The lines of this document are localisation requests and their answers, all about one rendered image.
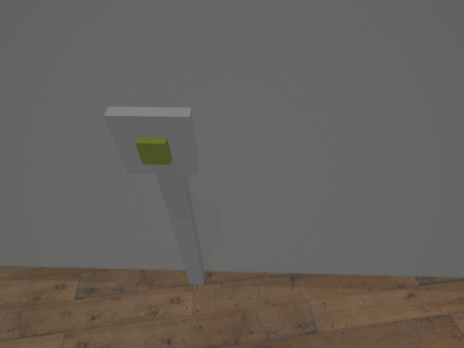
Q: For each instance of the button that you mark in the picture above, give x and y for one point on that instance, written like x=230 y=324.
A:
x=153 y=151

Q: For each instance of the panel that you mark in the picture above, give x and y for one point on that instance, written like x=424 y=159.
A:
x=176 y=124

